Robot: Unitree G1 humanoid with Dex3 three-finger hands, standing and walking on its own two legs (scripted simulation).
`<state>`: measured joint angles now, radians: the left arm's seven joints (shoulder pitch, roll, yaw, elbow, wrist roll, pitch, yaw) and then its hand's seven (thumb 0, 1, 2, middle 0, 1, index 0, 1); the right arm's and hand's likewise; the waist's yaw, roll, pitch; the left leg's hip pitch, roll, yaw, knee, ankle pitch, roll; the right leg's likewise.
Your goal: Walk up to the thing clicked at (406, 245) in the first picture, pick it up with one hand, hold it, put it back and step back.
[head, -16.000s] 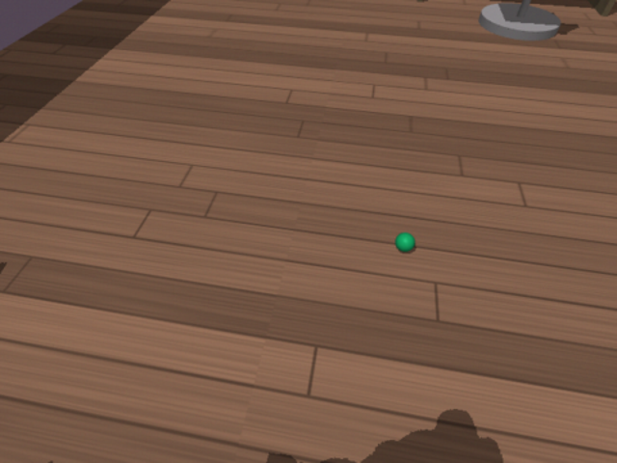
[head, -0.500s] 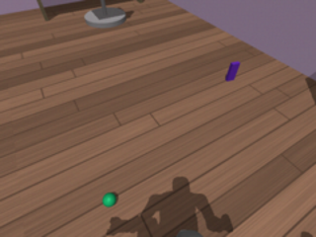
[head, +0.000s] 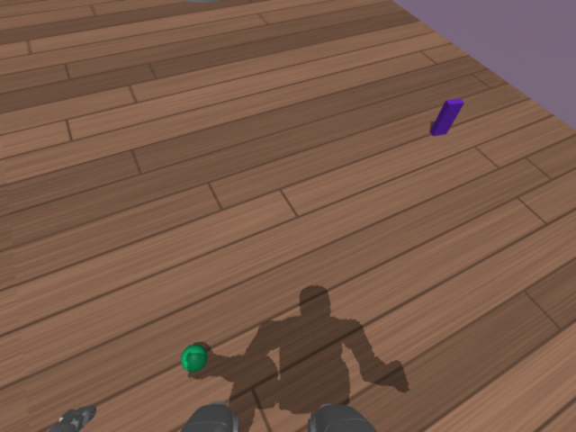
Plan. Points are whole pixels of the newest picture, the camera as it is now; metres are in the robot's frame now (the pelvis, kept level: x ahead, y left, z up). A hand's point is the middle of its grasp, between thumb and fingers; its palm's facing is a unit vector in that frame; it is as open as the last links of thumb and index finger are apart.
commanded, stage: walk up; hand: left
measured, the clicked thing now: (194, 357) +0.37 +0.24 -0.71
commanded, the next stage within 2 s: none
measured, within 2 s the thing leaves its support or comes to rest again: neither
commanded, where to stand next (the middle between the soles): -0.01 +0.00 m, yaw +1 degrees
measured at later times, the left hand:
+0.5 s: hand out of the picture +0.04 +0.25 -0.13, palm faces -0.02 -0.92 -0.39, open 7.4 cm
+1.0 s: hand out of the picture +0.06 +0.25 -0.14, palm faces -0.01 -0.93 -0.38, open 7.4 cm
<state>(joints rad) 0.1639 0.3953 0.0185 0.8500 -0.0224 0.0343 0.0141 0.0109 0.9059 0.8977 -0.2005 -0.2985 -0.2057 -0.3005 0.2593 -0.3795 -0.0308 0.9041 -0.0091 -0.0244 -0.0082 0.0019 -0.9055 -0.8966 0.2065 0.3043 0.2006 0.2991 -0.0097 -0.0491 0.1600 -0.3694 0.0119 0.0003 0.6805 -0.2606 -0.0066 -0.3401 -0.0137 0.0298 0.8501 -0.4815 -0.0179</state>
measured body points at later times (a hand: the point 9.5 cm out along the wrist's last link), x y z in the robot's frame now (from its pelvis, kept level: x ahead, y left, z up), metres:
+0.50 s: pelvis -0.02 -0.01 +0.01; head -0.01 -0.03 +0.46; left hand +0.04 +0.30 -0.11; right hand +0.08 -0.31 -0.12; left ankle +0.07 +0.13 -0.72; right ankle -0.05 -0.15 -0.72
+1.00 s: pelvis -0.05 -0.03 +0.01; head +0.02 -0.02 +0.46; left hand +0.06 +0.30 -0.11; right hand +0.06 -0.34 -0.11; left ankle +0.07 +0.13 -0.72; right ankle -0.08 -0.14 -0.69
